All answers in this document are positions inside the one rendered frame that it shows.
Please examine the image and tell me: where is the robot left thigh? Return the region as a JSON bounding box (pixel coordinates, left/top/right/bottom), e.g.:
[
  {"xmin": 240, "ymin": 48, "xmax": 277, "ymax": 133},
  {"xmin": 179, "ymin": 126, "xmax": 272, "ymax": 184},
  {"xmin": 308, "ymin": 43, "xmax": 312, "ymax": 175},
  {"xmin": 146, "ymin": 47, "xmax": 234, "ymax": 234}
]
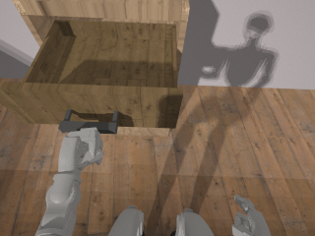
[{"xmin": 108, "ymin": 208, "xmax": 144, "ymax": 236}]

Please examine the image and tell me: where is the robot right hand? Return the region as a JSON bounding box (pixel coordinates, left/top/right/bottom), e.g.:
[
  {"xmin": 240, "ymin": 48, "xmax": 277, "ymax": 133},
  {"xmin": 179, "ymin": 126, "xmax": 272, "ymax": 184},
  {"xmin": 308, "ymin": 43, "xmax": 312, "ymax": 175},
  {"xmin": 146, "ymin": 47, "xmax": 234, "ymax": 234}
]
[{"xmin": 231, "ymin": 195, "xmax": 272, "ymax": 236}]

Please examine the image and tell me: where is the drawer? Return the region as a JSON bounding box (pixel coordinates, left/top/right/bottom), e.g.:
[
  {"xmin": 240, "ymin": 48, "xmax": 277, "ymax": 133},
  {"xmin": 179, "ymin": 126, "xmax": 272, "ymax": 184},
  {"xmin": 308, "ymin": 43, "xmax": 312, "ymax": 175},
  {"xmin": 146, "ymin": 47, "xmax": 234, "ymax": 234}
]
[{"xmin": 0, "ymin": 20, "xmax": 183, "ymax": 129}]

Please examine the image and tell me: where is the robot thigh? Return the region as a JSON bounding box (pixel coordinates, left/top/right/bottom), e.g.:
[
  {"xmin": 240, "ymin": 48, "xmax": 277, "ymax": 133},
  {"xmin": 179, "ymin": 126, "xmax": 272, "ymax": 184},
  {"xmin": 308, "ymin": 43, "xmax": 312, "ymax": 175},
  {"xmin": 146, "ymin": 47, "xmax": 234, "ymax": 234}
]
[
  {"xmin": 108, "ymin": 208, "xmax": 144, "ymax": 236},
  {"xmin": 176, "ymin": 211, "xmax": 215, "ymax": 236}
]

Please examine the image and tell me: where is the robot left forearm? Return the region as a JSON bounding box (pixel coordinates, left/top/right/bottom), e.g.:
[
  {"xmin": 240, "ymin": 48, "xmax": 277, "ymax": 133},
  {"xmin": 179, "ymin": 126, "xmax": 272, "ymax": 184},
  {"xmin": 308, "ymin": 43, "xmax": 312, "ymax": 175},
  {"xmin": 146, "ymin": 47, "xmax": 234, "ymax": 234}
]
[{"xmin": 34, "ymin": 172, "xmax": 82, "ymax": 236}]

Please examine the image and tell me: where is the handle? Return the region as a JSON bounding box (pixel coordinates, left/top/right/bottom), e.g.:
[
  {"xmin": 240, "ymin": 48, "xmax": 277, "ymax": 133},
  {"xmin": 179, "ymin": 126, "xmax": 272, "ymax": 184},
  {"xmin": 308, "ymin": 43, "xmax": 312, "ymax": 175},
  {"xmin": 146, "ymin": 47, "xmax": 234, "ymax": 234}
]
[{"xmin": 58, "ymin": 109, "xmax": 118, "ymax": 135}]

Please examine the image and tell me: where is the cabinet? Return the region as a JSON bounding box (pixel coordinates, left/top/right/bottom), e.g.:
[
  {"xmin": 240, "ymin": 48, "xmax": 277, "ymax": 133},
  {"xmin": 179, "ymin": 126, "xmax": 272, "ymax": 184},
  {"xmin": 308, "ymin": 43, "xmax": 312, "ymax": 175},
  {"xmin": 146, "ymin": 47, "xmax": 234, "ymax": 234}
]
[{"xmin": 12, "ymin": 0, "xmax": 190, "ymax": 137}]

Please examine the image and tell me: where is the robot left hand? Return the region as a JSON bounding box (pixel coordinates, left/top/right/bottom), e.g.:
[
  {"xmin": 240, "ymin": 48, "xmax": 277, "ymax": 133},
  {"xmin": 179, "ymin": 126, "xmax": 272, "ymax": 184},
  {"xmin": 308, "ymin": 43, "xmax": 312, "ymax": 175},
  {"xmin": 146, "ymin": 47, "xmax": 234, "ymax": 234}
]
[{"xmin": 58, "ymin": 127, "xmax": 104, "ymax": 176}]

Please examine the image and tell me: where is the robot right thigh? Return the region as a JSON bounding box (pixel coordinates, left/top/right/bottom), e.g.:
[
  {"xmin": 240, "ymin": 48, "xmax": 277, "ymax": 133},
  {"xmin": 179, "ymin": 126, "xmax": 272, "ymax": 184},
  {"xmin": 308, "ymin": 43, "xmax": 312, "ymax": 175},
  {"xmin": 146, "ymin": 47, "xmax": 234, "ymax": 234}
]
[{"xmin": 176, "ymin": 211, "xmax": 215, "ymax": 236}]

